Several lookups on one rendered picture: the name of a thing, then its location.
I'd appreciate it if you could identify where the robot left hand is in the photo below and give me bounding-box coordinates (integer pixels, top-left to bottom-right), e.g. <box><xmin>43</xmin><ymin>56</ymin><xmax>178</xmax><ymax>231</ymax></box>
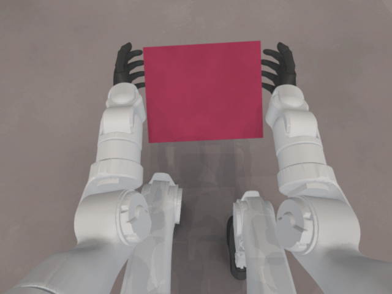
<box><xmin>113</xmin><ymin>42</ymin><xmax>145</xmax><ymax>89</ymax></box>

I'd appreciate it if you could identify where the robot right thigh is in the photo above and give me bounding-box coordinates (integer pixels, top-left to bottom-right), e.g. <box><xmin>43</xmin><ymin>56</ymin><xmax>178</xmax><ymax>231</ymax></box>
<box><xmin>233</xmin><ymin>197</ymin><xmax>296</xmax><ymax>294</ymax></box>

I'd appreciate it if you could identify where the right robot forearm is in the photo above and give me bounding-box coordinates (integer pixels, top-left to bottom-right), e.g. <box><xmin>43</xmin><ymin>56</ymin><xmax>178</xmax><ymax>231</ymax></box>
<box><xmin>265</xmin><ymin>85</ymin><xmax>352</xmax><ymax>208</ymax></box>

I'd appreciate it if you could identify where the robot right hand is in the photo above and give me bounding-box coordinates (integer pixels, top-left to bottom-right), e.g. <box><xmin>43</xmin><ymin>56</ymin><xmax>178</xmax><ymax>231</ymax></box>
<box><xmin>261</xmin><ymin>42</ymin><xmax>296</xmax><ymax>94</ymax></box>

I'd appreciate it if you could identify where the left robot shin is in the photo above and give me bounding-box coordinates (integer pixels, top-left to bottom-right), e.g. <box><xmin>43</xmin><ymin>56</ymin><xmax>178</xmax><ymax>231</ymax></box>
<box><xmin>141</xmin><ymin>173</ymin><xmax>175</xmax><ymax>196</ymax></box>

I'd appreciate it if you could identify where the robot right upper arm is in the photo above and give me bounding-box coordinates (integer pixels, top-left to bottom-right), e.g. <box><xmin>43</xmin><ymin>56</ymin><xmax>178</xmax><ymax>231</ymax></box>
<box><xmin>274</xmin><ymin>195</ymin><xmax>392</xmax><ymax>294</ymax></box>

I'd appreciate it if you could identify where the carton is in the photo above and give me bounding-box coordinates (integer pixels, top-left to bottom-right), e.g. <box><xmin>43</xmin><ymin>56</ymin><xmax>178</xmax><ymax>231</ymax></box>
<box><xmin>143</xmin><ymin>40</ymin><xmax>263</xmax><ymax>143</ymax></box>

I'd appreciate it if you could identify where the left robot forearm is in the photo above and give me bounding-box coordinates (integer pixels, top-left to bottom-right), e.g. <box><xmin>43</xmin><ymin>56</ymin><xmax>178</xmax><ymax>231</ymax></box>
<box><xmin>74</xmin><ymin>83</ymin><xmax>146</xmax><ymax>235</ymax></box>

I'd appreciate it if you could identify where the robot left upper arm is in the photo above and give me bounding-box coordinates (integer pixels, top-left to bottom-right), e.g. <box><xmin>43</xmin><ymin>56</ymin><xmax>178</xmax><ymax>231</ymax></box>
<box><xmin>4</xmin><ymin>189</ymin><xmax>152</xmax><ymax>294</ymax></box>

